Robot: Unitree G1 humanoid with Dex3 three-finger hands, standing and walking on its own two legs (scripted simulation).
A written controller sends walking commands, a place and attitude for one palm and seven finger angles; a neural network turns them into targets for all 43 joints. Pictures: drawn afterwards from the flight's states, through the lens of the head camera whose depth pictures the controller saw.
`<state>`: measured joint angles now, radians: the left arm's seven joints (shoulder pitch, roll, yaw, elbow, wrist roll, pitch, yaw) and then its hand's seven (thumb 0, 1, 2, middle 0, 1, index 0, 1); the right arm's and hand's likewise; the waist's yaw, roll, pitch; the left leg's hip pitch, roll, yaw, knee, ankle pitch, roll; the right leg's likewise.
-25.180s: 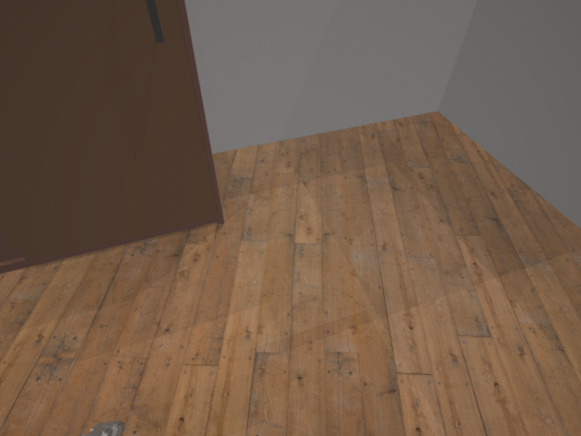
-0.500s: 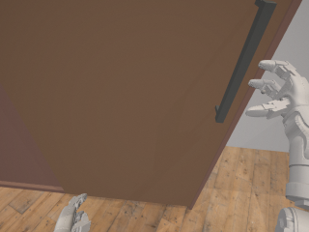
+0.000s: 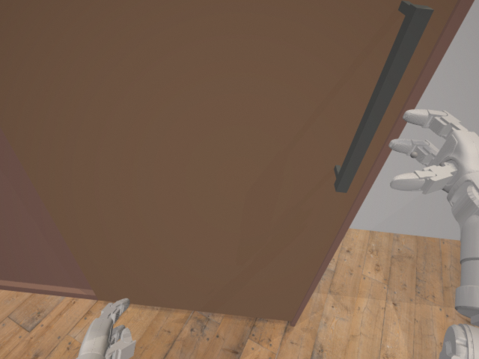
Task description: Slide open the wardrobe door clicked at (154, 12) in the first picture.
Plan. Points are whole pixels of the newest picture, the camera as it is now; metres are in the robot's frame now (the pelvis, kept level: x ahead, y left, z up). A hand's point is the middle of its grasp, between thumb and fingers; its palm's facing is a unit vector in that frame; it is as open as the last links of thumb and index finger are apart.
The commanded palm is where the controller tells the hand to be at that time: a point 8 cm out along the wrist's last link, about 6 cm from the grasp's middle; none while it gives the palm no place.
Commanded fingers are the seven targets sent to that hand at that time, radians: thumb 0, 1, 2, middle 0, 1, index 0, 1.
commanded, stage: move the hooked fingers beside the handle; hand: right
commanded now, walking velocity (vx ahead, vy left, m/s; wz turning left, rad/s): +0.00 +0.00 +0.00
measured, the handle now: (368, 112) +0.46 -0.18 +0.25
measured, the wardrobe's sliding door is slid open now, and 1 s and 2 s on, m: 0.00 0.00 0.00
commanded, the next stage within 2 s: feel for the door with the fingertips in 0.94 s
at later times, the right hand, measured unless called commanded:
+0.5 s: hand (416, 156) +0.37 -0.24 +0.22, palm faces +0.09 +1.00 +0.00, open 14.0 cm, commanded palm +0.34 -0.28 +0.24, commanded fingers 0.00 0.50 -0.30 0.30 1.20 0.30 1.20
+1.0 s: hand (420, 141) +0.38 -0.24 +0.24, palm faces +0.10 +1.00 -0.01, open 14.0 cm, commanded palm +0.35 -0.28 +0.23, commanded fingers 0.00 0.50 -0.30 0.30 1.20 0.30 1.20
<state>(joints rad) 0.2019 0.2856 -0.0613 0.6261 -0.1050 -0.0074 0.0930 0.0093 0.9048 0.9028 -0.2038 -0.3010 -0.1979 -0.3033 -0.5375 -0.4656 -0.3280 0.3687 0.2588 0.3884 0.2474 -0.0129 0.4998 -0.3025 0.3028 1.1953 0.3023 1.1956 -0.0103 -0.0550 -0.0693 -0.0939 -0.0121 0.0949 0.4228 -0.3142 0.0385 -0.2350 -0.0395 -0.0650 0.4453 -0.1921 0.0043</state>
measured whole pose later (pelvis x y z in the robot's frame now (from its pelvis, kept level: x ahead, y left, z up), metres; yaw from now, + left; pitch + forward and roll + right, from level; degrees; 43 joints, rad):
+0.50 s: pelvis +0.00 +0.00 +0.00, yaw +1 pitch -1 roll +0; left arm 0.23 0.27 -0.06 0.62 -0.09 -0.01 0.09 0.01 0.90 0.90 -0.20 -0.30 -0.20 -0.30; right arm -0.50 -0.45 -0.38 0.34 0.25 0.32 0.24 -0.01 0.50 -0.30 0.30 1.20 0.30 1.20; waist 0.00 -0.04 -0.06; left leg -0.10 -0.01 0.08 0.42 -0.32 0.03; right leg -0.23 -0.04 -0.08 0.44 -0.20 0.00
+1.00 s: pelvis +0.00 +0.00 +0.00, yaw +0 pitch -1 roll +0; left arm 0.22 0.27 -0.07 0.63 -0.09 -0.01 0.10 0.01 0.90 0.90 -0.20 -0.30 -0.20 -0.30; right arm -0.58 -0.47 -0.35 0.39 0.25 0.33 0.23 -0.01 0.50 -0.30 0.30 1.20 0.30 1.20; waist 0.00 -0.04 -0.07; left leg -0.09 -0.01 0.09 0.41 -0.31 0.03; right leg -0.23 -0.04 -0.07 0.44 -0.20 0.00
